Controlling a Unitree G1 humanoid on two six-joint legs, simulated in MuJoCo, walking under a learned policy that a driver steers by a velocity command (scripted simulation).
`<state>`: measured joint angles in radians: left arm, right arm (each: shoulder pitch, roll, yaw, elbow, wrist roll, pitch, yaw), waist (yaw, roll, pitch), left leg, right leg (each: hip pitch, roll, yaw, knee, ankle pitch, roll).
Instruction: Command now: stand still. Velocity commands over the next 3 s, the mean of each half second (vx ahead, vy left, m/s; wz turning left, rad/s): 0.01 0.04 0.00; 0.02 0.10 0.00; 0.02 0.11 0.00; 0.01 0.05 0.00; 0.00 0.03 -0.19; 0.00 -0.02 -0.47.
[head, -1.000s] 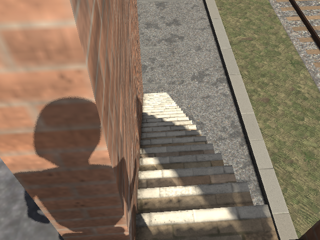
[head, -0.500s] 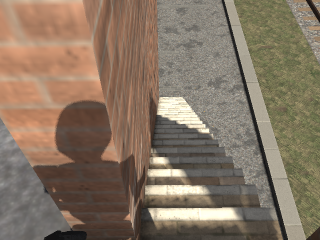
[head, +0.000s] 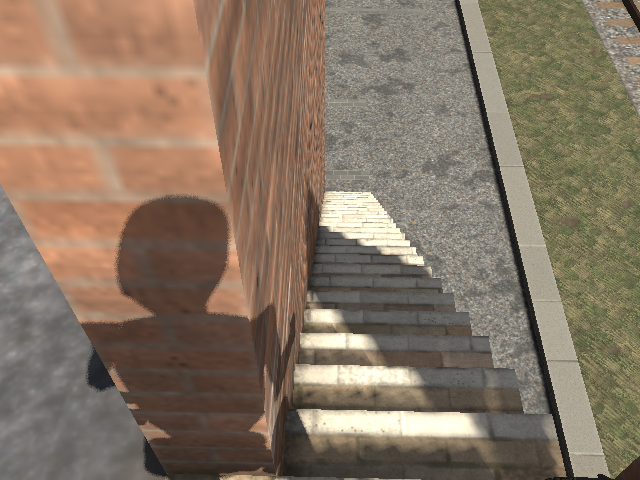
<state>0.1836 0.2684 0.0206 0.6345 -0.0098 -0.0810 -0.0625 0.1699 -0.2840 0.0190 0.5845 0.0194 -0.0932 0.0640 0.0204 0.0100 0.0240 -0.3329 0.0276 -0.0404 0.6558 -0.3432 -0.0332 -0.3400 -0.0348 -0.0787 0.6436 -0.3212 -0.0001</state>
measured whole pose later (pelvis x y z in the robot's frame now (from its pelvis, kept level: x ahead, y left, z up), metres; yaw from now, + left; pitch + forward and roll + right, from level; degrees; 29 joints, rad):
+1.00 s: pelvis +0.00 +0.09 +0.01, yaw +0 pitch -2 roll +1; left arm 0.22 0.24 0.03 0.76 0.02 0.04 0.01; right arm 0.28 -0.24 -0.03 0.78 -0.02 0.04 0.02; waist 0.01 0.00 0.04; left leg -0.18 -0.12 0.05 0.43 -0.23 0.10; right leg -0.22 -0.07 -0.05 0.54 -0.30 0.02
